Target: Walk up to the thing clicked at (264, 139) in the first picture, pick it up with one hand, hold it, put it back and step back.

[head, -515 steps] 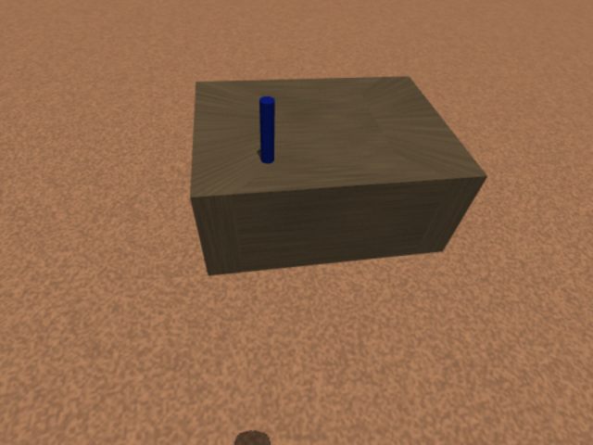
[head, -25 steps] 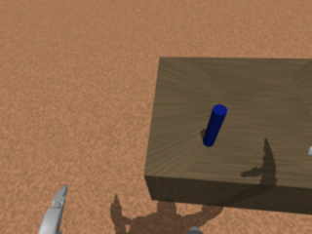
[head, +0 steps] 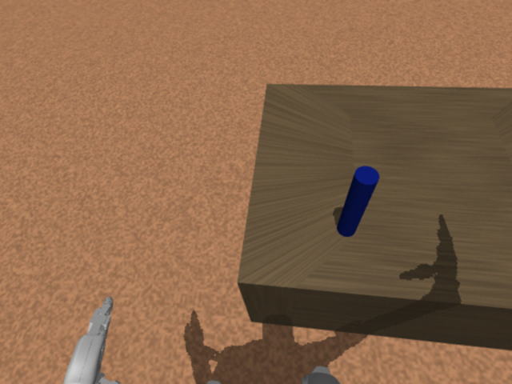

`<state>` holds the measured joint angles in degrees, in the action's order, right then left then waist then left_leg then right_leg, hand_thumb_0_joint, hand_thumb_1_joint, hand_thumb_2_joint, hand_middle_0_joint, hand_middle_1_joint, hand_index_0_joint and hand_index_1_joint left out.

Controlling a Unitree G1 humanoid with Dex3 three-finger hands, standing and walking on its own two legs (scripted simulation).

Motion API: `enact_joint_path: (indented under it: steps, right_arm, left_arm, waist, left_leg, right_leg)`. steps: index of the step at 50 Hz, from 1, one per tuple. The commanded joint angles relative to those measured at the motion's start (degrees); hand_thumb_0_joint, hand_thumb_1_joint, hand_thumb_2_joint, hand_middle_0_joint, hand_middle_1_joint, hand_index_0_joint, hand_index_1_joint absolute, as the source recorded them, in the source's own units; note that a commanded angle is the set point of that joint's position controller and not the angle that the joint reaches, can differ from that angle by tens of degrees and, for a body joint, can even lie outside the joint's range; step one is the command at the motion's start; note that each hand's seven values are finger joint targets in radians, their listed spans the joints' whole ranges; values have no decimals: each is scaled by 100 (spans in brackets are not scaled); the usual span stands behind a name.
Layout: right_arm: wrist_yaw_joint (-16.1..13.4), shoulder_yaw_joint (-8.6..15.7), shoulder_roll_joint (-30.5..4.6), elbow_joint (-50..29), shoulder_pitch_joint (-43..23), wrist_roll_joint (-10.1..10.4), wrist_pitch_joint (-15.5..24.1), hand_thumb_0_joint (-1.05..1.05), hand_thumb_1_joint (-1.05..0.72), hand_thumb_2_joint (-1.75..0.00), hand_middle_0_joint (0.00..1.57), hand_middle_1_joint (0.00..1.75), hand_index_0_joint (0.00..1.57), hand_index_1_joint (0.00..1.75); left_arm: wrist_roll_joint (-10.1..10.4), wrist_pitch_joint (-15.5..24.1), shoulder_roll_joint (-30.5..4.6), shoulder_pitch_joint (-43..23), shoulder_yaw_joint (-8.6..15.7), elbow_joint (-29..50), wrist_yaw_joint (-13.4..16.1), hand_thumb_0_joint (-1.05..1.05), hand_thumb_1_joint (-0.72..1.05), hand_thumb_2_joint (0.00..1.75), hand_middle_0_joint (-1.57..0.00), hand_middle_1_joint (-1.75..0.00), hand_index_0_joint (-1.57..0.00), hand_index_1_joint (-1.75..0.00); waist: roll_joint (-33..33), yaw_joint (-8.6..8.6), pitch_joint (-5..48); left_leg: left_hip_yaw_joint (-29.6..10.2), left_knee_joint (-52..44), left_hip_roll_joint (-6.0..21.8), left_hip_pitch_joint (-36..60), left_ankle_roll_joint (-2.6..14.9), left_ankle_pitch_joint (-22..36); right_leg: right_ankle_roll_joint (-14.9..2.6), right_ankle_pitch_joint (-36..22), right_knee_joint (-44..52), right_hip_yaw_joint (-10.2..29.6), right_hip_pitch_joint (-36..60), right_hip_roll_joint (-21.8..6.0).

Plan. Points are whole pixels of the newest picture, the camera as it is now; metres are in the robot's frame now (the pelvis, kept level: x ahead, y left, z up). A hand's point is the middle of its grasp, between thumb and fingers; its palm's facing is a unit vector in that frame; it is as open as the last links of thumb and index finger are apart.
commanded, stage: approach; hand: right
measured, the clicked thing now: (355, 205) +0.53 -0.18 -0.16
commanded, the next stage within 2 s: close in in 0.46 s
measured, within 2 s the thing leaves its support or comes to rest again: neither
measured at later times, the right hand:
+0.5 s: hand (415, 239) +0.44 -0.29 -0.15, palm faces +0.15 +0.99 +0.03, open 17.6 cm
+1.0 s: hand (367, 246) +0.44 -0.21 -0.20, palm faces +0.11 +0.99 +0.03, open 17.8 cm
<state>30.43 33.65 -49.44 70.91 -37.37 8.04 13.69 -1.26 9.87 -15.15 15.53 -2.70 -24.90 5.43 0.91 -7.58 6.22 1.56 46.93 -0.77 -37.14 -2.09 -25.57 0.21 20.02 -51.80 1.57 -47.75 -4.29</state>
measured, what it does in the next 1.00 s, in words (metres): lowers itself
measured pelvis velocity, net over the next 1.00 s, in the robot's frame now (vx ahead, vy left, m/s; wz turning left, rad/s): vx -0.05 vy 0.00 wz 0.11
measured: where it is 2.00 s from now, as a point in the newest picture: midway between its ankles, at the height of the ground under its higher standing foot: outside the picture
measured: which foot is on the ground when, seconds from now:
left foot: down 0.00-1.00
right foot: down 0.00-1.00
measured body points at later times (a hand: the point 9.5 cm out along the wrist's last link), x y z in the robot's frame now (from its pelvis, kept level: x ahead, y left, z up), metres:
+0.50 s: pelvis -0.04 +0.00 -0.10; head +0.15 -0.09 +0.30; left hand +0.13 +0.28 -0.06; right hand +0.43 -0.35 -0.15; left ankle -0.03 +0.15 -0.69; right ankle +0.04 -0.12 -0.69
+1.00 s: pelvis -0.05 +0.00 -0.16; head +0.13 -0.08 +0.25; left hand +0.10 +0.28 -0.07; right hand +0.43 -0.26 -0.20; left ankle -0.03 +0.15 -0.69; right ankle +0.04 -0.12 -0.69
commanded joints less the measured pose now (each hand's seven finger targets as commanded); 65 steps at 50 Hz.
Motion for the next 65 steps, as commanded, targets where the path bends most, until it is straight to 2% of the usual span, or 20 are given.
enact_joint_path:
  steps: [1, 6, 14, 19, 24, 26, 29, 31, 34, 36, 38, 41, 44, 46, 48, 53, 57, 60, 63, 65]
  right_arm:
    - [99, 146, -1139, -696, -1495, 386, 816, 0, 57, -4, 6, 5, 6, 5]
    - [-2, 387, -1125, -836, -1284, 455, 1425, 0, 58, -2, 6, 5, 7, 5]
    - [-457, 875, -1671, -1471, -1854, 55, 2136, 0, 57, -1, 7, 4, 7, 4]
    - [-540, 651, -1006, -1196, -1742, -30, 2445, 0, 57, -2, 7, 5, 7, 5]
    - [-637, 773, -792, -725, -1255, -39, 2551, 0, 59, -5, 5, 5, 5, 5]
    - [-695, 943, -802, -720, -854, -43, 2609, 0, 59, -4, 5, 5, 5, 5]
    - [-847, 1184, -1136, -1388, -1062, -92, 2775, 0, 61, -2, 6, 5, 6, 5]
    - [-989, 1211, -1100, -1793, -1231, -124, 2876, 0, 61, -3, 5, 5, 5, 5]
    - [-1197, 705, -66, -1670, -1149, -172, 2897, 0, 61, -2, 5, 5, 5, 5]
    - [-1385, 849, -586, -2513, -1359, -353, 2931, 0, 61, -2, 5, 5, 5, 5]
    - [-1506, 611, -541, -2972, -1535, -542, 2844, 0, 61, -2, 4, 5, 4, 5]
    - [-1581, -67, 754, -2503, -1357, -532, 2596, 0, 61, -3, 4, 5, 4, 5]
    - [-1826, 333, 127, -2758, -1328, -573, 2371, 0, 61, -3, 4, 5, 4, 5]
    - [-1913, 27, 835, -2336, -1175, -538, 2247, 0, 61, -3, 4, 5, 4, 5]
    - [-2118, 334, 544, -2235, -1085, -521, 2245, 0, 61, -3, 4, 5, 4, 5]
    - [-2381, 273, 745, -1897, -1201, -625, 2371, 0, 58, -3, 5, 5, 4, 5]
    - [-2451, 313, 411, -2283, -1569, -773, 2577, 0, 60, -3, 4, 5, 4, 5]
    - [-2426, 129, 710, -1995, -1452, -784, 2595, 0, 58, -4, 4, 5, 4, 5]
    - [-2480, 209, 420, -2417, -1702, -824, 2601, 0, 55, -6, 4, 6, 4, 6]
    - [-2461, -126, 884, -2201, -1717, -829, 2532, 0, 56, -5, 5, 5, 5, 5]
  left_arm:
    - [20, 375, -916, -15, 454, 1022, 23, 0, -56, 5, -4, -4, -3, -5]
    - [-99, 442, -1016, 578, 646, 1637, -103, 0, -56, 5, -4, -4, -3, -5]
    - [-310, 443, -1146, 460, 980, 2625, -266, 0, -55, 5, -4, -4, -3, -4]
    - [-410, 457, -1487, 279, 1424, 3012, -338, 0, -55, 6, -4, -4, -3, -5]
    - [-411, 393, -1337, 794, 1313, 3487, -543, 0, -54, 5, -4, -4, -4, -4]
    - [-394, 354, -1256, 973, 1261, 3763, -632, 0, -54, 4, -4, -4, -4, -4]
    - [-377, 295, -1676, 1049, 1781, 4376, -660, 0, -54, 4, -5, -5, -5, -4]
    - [-387, 263, -1648, 977, 1818, 4545, -696, 0, -55, 4, -5, -5, -5, -5]
    - [-383, 177, -1418, 1052, 1800, 4501, -768, 0, -55, 5, -5, -5, -4, -5]
    - [-376, 126, -1464, 1225, 1889, 4512, -784, 0, -54, 4, -4, -5, -4, -5]
    - [-385, 38, -1613, 1234, 2066, 4790, -805, 0, -53, 4, -4, -5, -4, -5]
    - [-394, -89, -1410, 1318, 2120, 4516, -870, 0, -52, 4, -4, -5, -5, -5]
    - [-320, -246, -1357, 1577, 2029, 4443, -919, 0, -52, 3, -4, -5, -5, -4]
    - [-298, -259, -1430, 1244, 2075, 5054, -945, 0, -52, 3, -4, -5, -5, -5]
    - [-271, -342, -1525, 1402, 2192, 4898, -918, 0, -53, 4, -4, -5, -5, -4]
    - [-240, -440, -1310, 1318, 1994, 5404, -917, 0, -53, 4, -4, -5, -5, -4]
    - [-264, -421, -1355, 1216, 2071, 5693, -880, 0, -51, 2, -4, -5, -5, -4]
    - [-263, -440, -1191, 1394, 1986, 5327, -895, 0, -51, 2, -4, -6, -5, -4]
    - [-279, -403, -1503, 1254, 2251, 5549, -863, 0, -58, 7, -4, -4, -3, -5]
    - [-284, -411, -1275, 1421, 2102, 5498, -904, 0, -59, 8, -4, -4, -3, -5]
  waist:
    - [-654, -148, 1713]
    - [-926, -277, 2179]
    - [-1783, -293, 2879]
    - [-2016, -697, 3075]
    - [-1932, -820, 3105]
    - [-1892, -760, 3135]
    - [-2078, -902, 3644]
    - [-2318, -827, 3776]
    - [-2455, -974, 3309]
    - [-3080, -789, 3698]
    - [-3393, -790, 3948]
    - [-3121, -1074, 3112]
    - [-2927, -763, 3218]
    - [-2193, -986, 3164]
    - [-1895, -858, 3006]
    - [-1211, -998, 2888]
    - [-1472, -1006, 3232]
    - [-1763, -1041, 2970]
    - [-2063, -1030, 3392]
    - [-2043, -1151, 3124]
  left_leg:
    - [91, -169, -169, -797, 230, 1290]
    - [46, 459, -177, -1282, 223, 1367]
    - [73, 1430, -246, -2286, 334, 784]
    - [208, 1991, -303, -3092, 355, 520]
    - [307, 2435, -372, -3598, 376, 358]
    - [334, 2680, -380, -3665, 392, 399]
    - [330, 2903, -381, -3727, 396, 434]
    - [329, 3088, -391, -3894, 402, 464]
    - [375, 3220, -414, -4371, 418, 254]
    - [334, 3315, -380, -4484, 424, 332]
    - [362, 3372, -376, -4608, 442, 198]
    - [431, 3354, -351, -4879, 422, 43]
    - [402, 3356, -338, -4829, 411, -191]
    - [449, 3297, -351, -4598, 368, -105]
    - [416, 3239, -357, -4453, 354, -156]
    - [343, 3065, -420, -3961, 309, 31]
    - [185, 3059, -409, -3849, 294, 36]
    - [244, 3155, -422, -4095, 328, 19]
    - [268, 3194, -428, -4191, 336, 60]
    - [248, 3096, -437, -4229, 327, -30]
  right_leg:
    - [-152, -1200, 225, 161, 1974, 123]
    - [-137, -1480, -477, 143, 1683, 154]
    - [-41, -1079, -1277, 258, 1086, 45]
    - [5, -1016, -1837, 423, 805, -79]
    - [1, -831, -2329, 546, 275, -138]
    - [-9, -824, -2532, 541, -45, -121]
    - [-22, -779, -2797, 590, -6, -124]
    - [2, -908, -2938, 599, -6, -126]
    - [40, -761, -2976, 626, -174, -164]
    - [101, -1005, -3013, 580, 270, -197]
    - [183, -998, -2898, 649, 701, -246]
    - [154, -539, -2900, 648, 208, -241]
    - [129, 3, -2852, 674, -108, -204]
    - [73, 225, -2879, 704, -437, -185]
    - [9, 409, -2852, 686, -791, -144]
    - [-113, 507, -2952, 488, -1368, -27]
    - [-110, 453, -3061, 414, -1252, -48]
    - [-68, 365, -3018, 411, -1138, -50]
    - [-36, 142, -3009, 449, -678, -87]
    - [-46, 308, -3005, 434, -826, -89]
